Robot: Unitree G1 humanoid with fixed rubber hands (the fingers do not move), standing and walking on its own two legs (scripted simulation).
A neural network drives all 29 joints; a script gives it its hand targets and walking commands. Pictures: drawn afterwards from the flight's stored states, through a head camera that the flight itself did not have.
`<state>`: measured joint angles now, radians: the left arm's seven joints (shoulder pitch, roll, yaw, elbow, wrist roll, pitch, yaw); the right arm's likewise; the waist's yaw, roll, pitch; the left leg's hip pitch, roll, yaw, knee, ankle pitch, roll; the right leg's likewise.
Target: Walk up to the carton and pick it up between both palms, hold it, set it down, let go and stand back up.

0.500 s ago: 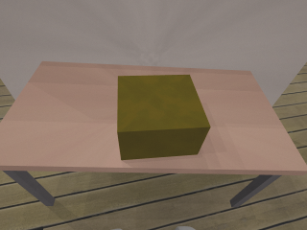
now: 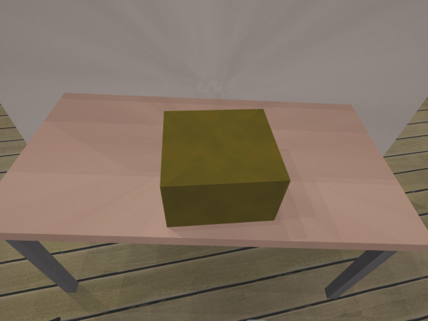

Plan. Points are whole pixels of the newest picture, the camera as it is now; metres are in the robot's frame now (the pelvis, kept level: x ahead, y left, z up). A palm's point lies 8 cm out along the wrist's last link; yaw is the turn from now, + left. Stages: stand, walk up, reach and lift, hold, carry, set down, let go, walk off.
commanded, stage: walk up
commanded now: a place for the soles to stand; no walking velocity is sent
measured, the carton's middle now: (217, 164) +0.54 -0.02 -0.07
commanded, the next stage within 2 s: none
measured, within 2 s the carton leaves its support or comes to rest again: neither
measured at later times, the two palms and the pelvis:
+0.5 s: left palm out of the picture +0.11 +0.30 -0.07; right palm out of the picture +0.12 -0.34 -0.06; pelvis +0.02 -0.01 +0.00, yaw +0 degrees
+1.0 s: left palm out of the picture +0.11 +0.30 -0.07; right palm out of the picture +0.14 -0.33 -0.06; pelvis +0.02 -0.01 +0.00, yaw +0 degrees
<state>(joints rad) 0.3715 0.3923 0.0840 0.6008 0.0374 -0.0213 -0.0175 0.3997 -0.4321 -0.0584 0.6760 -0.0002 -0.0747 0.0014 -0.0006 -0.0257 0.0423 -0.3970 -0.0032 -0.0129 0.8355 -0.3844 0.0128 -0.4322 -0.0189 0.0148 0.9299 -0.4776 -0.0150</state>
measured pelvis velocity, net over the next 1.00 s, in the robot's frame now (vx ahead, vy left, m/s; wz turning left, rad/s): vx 0.02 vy -0.01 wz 0.01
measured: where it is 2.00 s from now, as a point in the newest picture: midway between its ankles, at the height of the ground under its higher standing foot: outside the picture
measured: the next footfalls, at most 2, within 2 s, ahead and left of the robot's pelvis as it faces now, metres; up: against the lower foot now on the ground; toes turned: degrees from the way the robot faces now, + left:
left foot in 1.66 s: +0.12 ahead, +0.09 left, +0.00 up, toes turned -1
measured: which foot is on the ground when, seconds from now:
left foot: down 0.00-1.00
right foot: down 0.00-1.00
